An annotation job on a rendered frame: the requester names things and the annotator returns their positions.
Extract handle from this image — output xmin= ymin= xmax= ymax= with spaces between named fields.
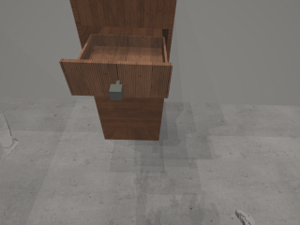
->
xmin=109 ymin=80 xmax=123 ymax=101

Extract robot left hand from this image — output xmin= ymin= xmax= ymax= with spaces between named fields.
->
xmin=0 ymin=110 xmax=19 ymax=164

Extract robot right hand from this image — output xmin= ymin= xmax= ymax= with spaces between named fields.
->
xmin=235 ymin=209 xmax=255 ymax=225

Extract cabinet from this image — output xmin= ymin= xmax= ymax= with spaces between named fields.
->
xmin=69 ymin=0 xmax=177 ymax=141

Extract drawer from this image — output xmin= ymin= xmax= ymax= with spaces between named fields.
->
xmin=59 ymin=34 xmax=173 ymax=98

